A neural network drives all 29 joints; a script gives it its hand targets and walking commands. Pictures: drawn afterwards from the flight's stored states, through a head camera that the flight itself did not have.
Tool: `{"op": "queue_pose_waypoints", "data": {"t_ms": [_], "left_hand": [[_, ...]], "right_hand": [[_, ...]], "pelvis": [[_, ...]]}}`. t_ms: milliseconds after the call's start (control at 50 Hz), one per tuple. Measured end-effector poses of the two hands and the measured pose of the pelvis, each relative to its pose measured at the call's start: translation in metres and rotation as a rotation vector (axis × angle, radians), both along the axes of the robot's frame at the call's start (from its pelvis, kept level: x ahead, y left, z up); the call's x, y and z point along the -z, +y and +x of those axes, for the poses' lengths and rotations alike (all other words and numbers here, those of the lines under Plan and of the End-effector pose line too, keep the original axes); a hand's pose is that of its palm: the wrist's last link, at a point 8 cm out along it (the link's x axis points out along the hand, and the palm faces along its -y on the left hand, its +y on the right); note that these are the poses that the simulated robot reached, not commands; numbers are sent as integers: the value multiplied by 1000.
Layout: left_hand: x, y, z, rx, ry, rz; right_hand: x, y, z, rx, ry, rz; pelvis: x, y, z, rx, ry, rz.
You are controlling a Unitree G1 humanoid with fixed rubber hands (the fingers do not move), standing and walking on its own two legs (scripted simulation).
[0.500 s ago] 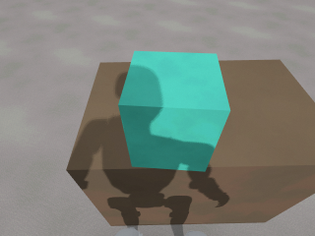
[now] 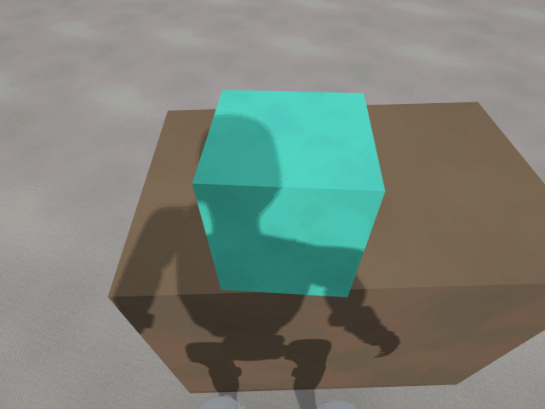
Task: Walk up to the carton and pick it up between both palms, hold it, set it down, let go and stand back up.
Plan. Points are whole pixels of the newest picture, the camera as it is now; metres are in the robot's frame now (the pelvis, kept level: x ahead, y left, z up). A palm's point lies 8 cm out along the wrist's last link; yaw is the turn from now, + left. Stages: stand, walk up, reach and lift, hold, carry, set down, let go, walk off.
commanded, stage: walk up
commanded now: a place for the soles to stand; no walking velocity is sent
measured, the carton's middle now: (287, 198) +0.41 -0.01 +0.09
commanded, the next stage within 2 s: reach and lift in 0.68 s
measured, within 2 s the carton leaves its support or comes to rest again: neither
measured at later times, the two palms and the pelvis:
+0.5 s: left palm out of the picture +0.10 +0.30 -0.09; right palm out of the picture +0.07 -0.31 -0.12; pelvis +0.01 -0.01 +0.00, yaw -1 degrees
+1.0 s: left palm (120, 377) +0.20 +0.25 -0.07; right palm out of the picture +0.15 -0.30 -0.10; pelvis +0.00 -0.01 +0.00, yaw +0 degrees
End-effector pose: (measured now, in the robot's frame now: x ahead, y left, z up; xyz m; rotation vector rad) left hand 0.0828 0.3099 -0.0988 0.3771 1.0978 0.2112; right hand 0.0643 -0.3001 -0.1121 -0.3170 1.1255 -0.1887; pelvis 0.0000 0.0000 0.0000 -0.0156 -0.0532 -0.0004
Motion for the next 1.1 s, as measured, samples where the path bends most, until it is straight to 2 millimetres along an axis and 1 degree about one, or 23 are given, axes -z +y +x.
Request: {"op": "queue_pose_waypoints", "data": {"t_ms": [80, 200, 360, 520, 620, 700, 740, 780, 820, 900, 940, 980, 1040, 1100], "left_hand": [[0, -2, 2, 1, 7, 3], [-3, -11, 6, 13, 2, 3], [-3, -4, 11, 6, 6, 8], [-5, -13, 16, 18, -4, 9], [-4, -8, 13, 13, -6, 8], [-4, -7, 13, 11, 0, 7], [-2, -9, 15, -25, 60, 14], [-1, -12, 22, -64, 132, 20], [-2, -19, 37, -72, 158, 16], [-13, -40, 77, -32, 81, -9], [-20, -51, 95, -3, 20, -27], [-26, -60, 109, 24, -36, -45], [-32, -69, 117, 41, -80, -72], [-35, -73, 113, 44, -89, -93]], "right_hand": [[1, -3, -3, 6, 3, 1], [3, -11, -4, 17, 23, 7], [3, -5, 2, 8, 14, 6], [4, -13, 3, 20, 24, 11], [3, -8, 8, 10, 10, 10], [3, -7, 7, 11, 5, 8], [5, -9, 10, -36, 2, -4], [9, -9, 19, -72, -14, 6], [10, -8, 34, -96, -55, 15], [2, -5, 65, -140, -155, 15], [-4, -4, 77, -155, -202, 13], [-9, -3, 84, -164, -236, 11], [-15, -2, 88, -170, -256, 8], [-22, -1, 83, -170, -261, 3]], "pelvis": [[0, -3, 1, 4, -1, 1], [-1, -11, 3, 9, 2, 8], [-1, -5, 7, 5, 9, 6], [-1, -12, 8, 13, 9, 12], [-1, -7, 7, 8, 8, 11], [-1, -7, 7, 10, 7, 9], [-1, -8, 6, 6, 5, 13], [2, -9, 3, 2, -2, 19], [4, -10, -1, 0, -14, 23], [5, -13, -4, 0, -23, 27], [5, -13, -3, 1, -22, 27], [5, -13, -2, 1, -20, 27], [2, -13, -1, 1, -20, 26], [-4, -12, -1, 1, -23, 23]]}}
